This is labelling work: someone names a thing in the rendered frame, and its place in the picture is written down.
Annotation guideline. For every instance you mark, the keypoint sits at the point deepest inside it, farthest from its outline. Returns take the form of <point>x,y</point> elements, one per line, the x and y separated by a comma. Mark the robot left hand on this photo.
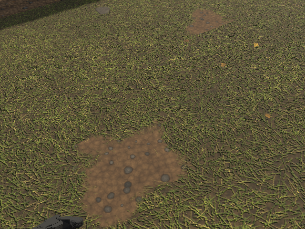
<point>58,222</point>

